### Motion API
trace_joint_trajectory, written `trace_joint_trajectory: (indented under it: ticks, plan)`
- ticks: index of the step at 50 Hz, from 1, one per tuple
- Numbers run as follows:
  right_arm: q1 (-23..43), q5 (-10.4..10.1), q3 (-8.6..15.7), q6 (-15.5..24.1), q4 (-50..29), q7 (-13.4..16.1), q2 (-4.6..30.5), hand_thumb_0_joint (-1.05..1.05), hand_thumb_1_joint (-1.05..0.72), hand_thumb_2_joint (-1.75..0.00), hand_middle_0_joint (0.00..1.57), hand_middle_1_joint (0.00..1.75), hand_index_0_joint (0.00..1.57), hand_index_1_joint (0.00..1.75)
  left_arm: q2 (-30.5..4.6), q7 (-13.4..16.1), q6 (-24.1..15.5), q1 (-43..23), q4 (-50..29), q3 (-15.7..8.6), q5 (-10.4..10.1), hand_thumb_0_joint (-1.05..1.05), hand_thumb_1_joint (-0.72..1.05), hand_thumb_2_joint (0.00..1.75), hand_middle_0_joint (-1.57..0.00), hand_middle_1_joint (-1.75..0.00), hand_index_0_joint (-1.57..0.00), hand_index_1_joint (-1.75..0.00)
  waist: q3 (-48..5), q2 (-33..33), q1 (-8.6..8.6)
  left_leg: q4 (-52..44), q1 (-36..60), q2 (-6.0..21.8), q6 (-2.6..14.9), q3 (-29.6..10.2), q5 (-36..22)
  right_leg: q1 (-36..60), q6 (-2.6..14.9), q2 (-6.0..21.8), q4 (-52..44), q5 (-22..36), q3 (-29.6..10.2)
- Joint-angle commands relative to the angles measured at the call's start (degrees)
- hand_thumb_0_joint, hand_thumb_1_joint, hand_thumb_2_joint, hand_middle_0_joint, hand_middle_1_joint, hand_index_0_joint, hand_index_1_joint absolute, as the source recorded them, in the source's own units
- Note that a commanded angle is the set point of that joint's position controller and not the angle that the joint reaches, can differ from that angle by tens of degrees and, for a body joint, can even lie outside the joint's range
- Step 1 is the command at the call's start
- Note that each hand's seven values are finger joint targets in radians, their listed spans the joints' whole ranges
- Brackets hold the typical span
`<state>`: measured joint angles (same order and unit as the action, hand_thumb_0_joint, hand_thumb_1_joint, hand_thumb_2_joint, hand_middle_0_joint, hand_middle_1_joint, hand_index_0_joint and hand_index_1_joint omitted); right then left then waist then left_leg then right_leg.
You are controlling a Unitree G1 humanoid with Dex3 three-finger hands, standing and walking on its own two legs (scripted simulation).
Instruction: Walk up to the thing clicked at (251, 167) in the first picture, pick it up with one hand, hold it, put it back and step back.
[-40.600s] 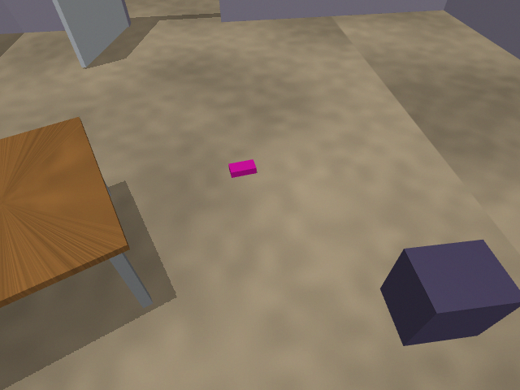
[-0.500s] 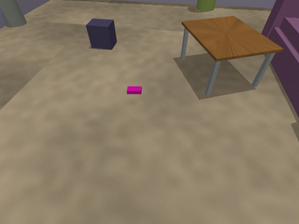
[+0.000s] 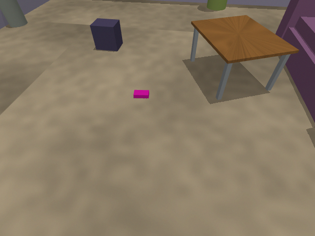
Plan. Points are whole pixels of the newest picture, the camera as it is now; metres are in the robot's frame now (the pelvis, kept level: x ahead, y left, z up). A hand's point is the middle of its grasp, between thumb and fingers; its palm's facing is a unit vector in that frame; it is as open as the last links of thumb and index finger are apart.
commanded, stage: stand
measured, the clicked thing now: (141, 94) +1.49 +0.20 -0.76
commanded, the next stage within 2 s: walk up in 0.64 s
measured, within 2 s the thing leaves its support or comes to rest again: neither
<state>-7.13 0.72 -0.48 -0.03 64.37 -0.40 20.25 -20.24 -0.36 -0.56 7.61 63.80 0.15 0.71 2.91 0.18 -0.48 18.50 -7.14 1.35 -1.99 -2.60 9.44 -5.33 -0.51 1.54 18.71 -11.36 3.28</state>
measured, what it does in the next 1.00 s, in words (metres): steps on the spot: left foot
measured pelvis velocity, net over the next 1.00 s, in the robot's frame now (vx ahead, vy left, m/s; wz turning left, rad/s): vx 0.08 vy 0.06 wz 0.04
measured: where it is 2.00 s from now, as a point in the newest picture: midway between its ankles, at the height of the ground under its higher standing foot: (158, 192)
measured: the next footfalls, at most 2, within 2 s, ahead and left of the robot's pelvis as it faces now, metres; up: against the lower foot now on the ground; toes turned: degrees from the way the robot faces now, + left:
left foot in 0.94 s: +0.17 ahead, +0.19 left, +0.00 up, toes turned +7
right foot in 1.42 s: +0.44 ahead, -0.08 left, +0.00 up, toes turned -6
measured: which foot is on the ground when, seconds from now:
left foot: down 0.00-0.70, up 0.72-0.92, down 0.94-1.00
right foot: down 0.00-0.96, up 0.98-1.00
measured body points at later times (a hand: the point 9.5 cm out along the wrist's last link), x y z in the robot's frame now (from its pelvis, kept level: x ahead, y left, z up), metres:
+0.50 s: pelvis +0.00 +0.00 +0.00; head +0.01 +0.00 +0.45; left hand +0.07 +0.30 -0.13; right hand +0.07 -0.30 -0.13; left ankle +0.01 +0.14 -0.75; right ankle -0.01 -0.12 -0.75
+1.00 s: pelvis +0.08 +0.06 -0.03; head +0.08 +0.09 +0.42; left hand +0.07 +0.41 -0.16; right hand +0.18 -0.28 -0.11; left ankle +0.14 +0.18 -0.75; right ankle -0.01 -0.11 -0.72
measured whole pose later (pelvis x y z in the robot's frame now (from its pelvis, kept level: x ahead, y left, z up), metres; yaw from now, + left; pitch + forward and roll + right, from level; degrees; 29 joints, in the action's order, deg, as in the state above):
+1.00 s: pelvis +0.08 +0.06 -0.03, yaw +2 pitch -3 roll +0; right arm -12.3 2.7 7.0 3.9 55.9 -3.9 24.6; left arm -27.4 -3.3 0.1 17.0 59.6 -5.5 2.6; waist 2.6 -3.4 -1.7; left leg 37.3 -20.0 2.4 0.2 4.4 13.6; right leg -9.5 2.9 4.9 46.4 -29.8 -1.1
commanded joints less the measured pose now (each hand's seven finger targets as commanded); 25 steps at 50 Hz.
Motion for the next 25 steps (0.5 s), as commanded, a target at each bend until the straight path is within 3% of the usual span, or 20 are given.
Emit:
trace_joint_trajectory:
  ticks: [1,4,20,25]
  plan:
    - [2.0,-0.1,2.1,1.5,-3.1,1.0,12.1,0.00,-0.90,-0.90,0.20,0.30,0.20,0.30,-12.6,0.8,-1.0,-2.0,-3.3,-2.6,-0.1,0.00,0.90,0.90,-0.20,-0.30,-0.20,-0.30,-4.0,0.2,0.09,-2.2,0.0,5.6,2.28,-4.0,-9.6,0.9,1.38,6.6,-2.9,6.5,-5.0]
    - [2.2,0.0,2.2,1.5,-3.2,1.0,12.2,0.00,-0.90,-0.90,0.20,0.30,0.20,0.30,-12.7,0.8,-1.1,-1.7,-3.4,-2.5,-0.2,0.00,0.90,0.90,-0.20,-0.30,-0.20,-0.30,-4.9,0.1,-0.11,-1.5,0.9,5.7,2.36,-3.8,-11.5,1.2,1.40,6.7,-2.5,8.6,-5.0]
    - [2.3,-0.1,2.4,1.3,-3.5,0.9,12.1,0.00,-0.90,-0.90,0.20,0.30,0.20,0.30,-12.8,0.8,-1.2,-2.0,-3.4,-2.6,0.1,0.00,0.90,0.90,-0.20,-0.30,-0.20,-0.30,-3.2,-0.2,0.23,-2.0,-0.4,5.4,2.53,-3.9,-6.8,0.3,1.46,6.6,-4.0,5.0,-5.3]
    - [2.0,0.0,2.4,1.4,-3.5,0.9,12.2,0.00,-0.90,-0.90,0.20,0.30,0.20,0.30,-12.7,0.8,-1.2,-2.0,-3.4,-2.7,-0.1,0.00,0.90,0.90,-0.20,-0.30,-0.20,-0.30,-4.4,0.2,0.13,-1.9,0.4,5.7,2.49,-3.9,-10.1,1.3,1.42,6.7,-3.0,7.2,-5.1]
